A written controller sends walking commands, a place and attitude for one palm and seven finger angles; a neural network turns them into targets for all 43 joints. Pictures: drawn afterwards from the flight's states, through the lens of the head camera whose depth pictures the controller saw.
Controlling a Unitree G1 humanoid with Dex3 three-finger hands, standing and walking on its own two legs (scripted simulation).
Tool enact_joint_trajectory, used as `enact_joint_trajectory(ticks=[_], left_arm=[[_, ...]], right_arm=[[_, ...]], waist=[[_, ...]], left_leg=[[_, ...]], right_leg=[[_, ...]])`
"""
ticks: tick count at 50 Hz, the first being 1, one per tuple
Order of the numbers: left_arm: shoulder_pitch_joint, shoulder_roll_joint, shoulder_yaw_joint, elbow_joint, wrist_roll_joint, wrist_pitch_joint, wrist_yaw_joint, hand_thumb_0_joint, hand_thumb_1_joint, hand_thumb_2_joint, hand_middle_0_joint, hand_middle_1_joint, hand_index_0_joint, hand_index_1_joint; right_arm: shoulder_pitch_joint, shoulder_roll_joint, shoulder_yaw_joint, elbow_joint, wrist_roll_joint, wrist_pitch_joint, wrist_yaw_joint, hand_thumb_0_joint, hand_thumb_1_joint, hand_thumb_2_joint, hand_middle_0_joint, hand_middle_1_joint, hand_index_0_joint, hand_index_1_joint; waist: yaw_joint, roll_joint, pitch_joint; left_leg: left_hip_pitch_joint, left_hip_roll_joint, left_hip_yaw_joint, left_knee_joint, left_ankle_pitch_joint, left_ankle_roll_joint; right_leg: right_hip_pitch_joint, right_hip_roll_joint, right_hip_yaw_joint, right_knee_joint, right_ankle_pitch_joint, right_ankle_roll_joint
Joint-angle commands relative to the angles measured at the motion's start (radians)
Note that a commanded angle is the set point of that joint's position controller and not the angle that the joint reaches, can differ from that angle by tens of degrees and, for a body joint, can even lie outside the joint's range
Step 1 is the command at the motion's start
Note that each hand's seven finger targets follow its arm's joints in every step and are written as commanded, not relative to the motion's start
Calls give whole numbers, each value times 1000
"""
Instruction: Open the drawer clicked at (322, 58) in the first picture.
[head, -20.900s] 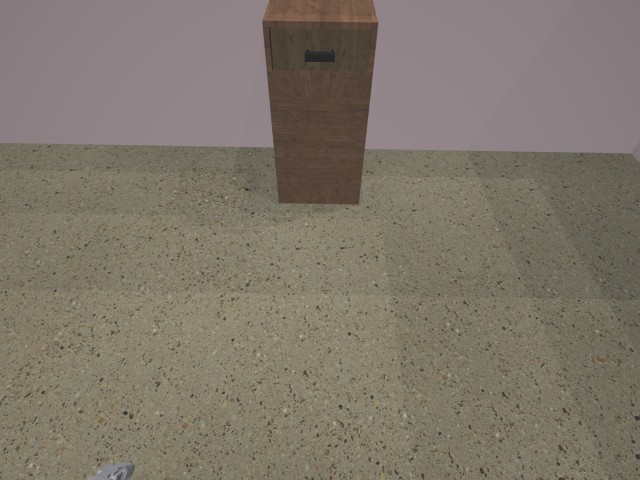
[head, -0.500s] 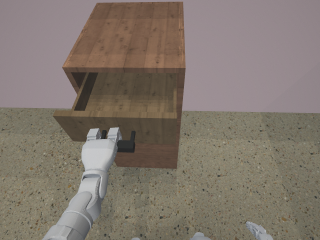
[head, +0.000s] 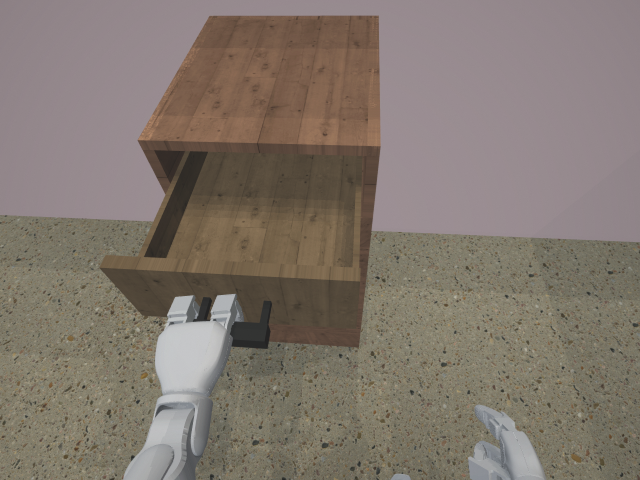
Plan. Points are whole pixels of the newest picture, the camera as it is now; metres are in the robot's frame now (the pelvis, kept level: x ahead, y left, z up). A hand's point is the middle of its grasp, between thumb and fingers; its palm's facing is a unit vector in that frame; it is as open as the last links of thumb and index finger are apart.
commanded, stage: pull the drawer open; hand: left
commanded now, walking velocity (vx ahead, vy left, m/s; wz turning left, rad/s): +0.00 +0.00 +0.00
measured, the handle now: (233, 319) +0.32 +0.15 -0.01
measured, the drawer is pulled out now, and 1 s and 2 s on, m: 0.23 0.30 0.30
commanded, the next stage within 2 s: open the thumb to release the handle in 1.06 s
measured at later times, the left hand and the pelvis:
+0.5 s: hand (198, 418) +0.20 +0.18 -0.04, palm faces +0.03 -0.11 -0.99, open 5.6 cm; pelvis +0.00 -0.01 -0.01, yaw +0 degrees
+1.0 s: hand (195, 426) +0.19 +0.18 -0.04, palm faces +0.02 -0.14 -0.99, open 5.8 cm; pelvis +0.00 -0.01 -0.02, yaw -1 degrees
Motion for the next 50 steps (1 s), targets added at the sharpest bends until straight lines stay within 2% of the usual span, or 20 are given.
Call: enact_joint_trajectory(ticks=[1,4,6,7,12,16,21,23,25,28,30,32,34,35,36,42,44,45,48,50], left_arm=[[81,56,22,-214,1,-28,32,0,900,900,-400,-1350,-400,-1350],[142,39,0,-271,1,-34,36,0,900,900,-400,-1350,-400,-1350],[205,53,18,-289,4,-40,43,0,900,900,-400,-1350,-400,-1350],[206,52,16,-298,9,-41,47,0,900,900,-400,-1350,-400,-1350],[249,31,-22,-374,23,-52,60,0,900,900,-400,-1350,-400,-1350],[281,59,9,-381,27,-58,71,0,900,900,-400,-1350,-400,-1350],[332,79,29,-409,24,-64,76,0,900,900,-400,-1350,-400,-1350],[324,73,16,-418,22,-61,73,0,900,900,-400,-1350,-400,-1350],[320,99,49,-409,20,-60,73,0,900,900,-400,-1350,-400,-1350],[339,98,51,-404,17,-62,71,0,900,900,-400,-1350,-400,-1350],[401,121,84,-414,9,-68,71,0,900,900,-400,-1350,-400,-1350],[429,101,60,-435,4,-70,67,0,900,900,-400,-1350,-400,-1350],[495,94,47,-454,-2,-77,61,0,900,900,-400,-1350,-400,-1350],[534,110,69,-464,-5,-83,62,0,900,900,-400,-1350,-400,-1350],[574,97,55,-458,-8,-86,58,0,900,900,-400,-1350,-400,-1350],[578,92,45,-499,9,-113,57,0,900,900,-400,-1350,-400,-1350],[591,103,60,-494,15,-122,62,0,900,900,-400,-1350,-400,-1350],[595,115,76,-500,13,-123,66,0,900,900,-400,-1350,-400,-1350],[605,100,62,-514,10,-122,70,0,900,900,-400,-1350,-400,-1350],[581,119,80,-531,7,-117,72,0,900,900,-400,-1350,-400,-1350]], right_arm=[[-80,-102,-36,-154,-2,-48,4,0,-900,-900,200,300,200,300],[-89,-99,-35,-161,-4,-48,16,0,-900,-900,200,300,200,300],[-100,-97,-31,-168,-4,-51,20,0,-900,-900,200,300,200,300],[-104,-96,-29,-169,-6,-51,22,0,-900,-900,200,300,200,300],[-112,-92,-28,-179,-13,-54,36,0,-900,-900,200,300,200,300],[-121,-91,-25,-183,-20,-60,32,0,-900,-900,200,300,200,300],[-134,-87,-19,-190,-20,-67,29,0,-900,-900,200,300,200,300],[-141,-87,-16,-192,-20,-66,28,0,-900,-900,200,300,200,300],[-143,-90,-14,-191,-20,-68,19,0,-900,-900,200,300,200,300],[-142,-86,-10,-195,-22,-73,14,0,-900,-900,200,300,200,300],[-146,-86,-8,-201,-17,-74,10,0,-900,-900,200,300,200,300],[-140,-86,-9,-205,-20,-75,17,0,-900,-900,200,300,200,300],[-142,-84,-6,-215,-18,-76,24,0,-900,-900,200,300,200,300],[-144,-86,-6,-220,-17,-77,26,0,-900,-900,200,300,200,300],[-144,-84,-2,-223,-16,-78,31,0,-900,-900,200,300,200,300],[-134,-92,-7,-233,-29,-78,49,0,-900,-900,200,300,200,300],[-126,-91,-9,-237,-31,-82,49,0,-900,-900,200,300,200,300],[-127,-95,-8,-239,-31,-82,47,0,-900,-900,200,300,200,300],[-110,-94,-13,-242,-34,-87,50,0,-900,-900,200,300,200,300],[-104,-100,-16,-240,-32,-86,45,0,-900,-900,200,300,200,300]], waist=[[18,-81,-257],[11,-83,-244],[20,-74,-227],[15,-86,-222],[11,-49,-228],[12,-92,-217],[26,-87,-209],[21,-86,-200],[20,-105,-184],[23,-110,-171],[42,-87,-192],[40,-77,-202],[49,-62,-199],[57,-58,-211],[56,-70,-185],[40,-72,-163],[44,-76,-165],[46,-70,-179],[42,-72,-213],[38,-77,-231]], left_leg=[[111,-50,-52,-80,421,-4],[107,-49,-56,-66,432,-5],[97,-49,-57,-63,424,-8],[91,-48,-59,-58,418,-7],[106,-42,-72,-33,426,-9],[73,-52,-68,-19,361,-6],[62,-59,-67,-15,319,-8],[48,-61,-67,-14,284,-5],[31,-63,-67,-16,251,-3],[19,-68,-61,-14,217,-1],[15,-69,-61,-21,228,-4],[30,-68,-57,-17,247,-4],[30,-66,-59,-17,271,-5],[31,-64,-59,-15,298,-6],[18,-65,-56,-13,290,-6],[-4,-59,-65,16,274,-5],[-15,-61,-66,25,264,-6],[-14,-61,-69,26,277,-6],[-2,-60,-68,46,311,-6],[2,-59,-72,48,325,-7]], right_leg=[[221,50,13,-80,377,-34],[209,49,15,-70,391,-33],[201,52,18,-64,380,-34],[191,53,19,-61,377,-34],[140,55,17,-38,333,-37],[141,53,33,-38,323,-34],[132,53,45,-34,292,-37],[122,49,40,-37,258,-36],[123,50,47,-49,236,-35],[120,44,57,-56,211,-31],[151,48,58,-49,233,-35],[143,48,63,-43,247,-35],[147,50,58,-33,262,-38],[158,52,61,-26,288,-40],[159,51,60,-27,295,-38],[84,51,76,-7,247,-42],[75,52,77,3,241,-43],[84,54,81,8,261,-46],[75,52,79,25,289,-41],[84,54,85,29,313,-42]])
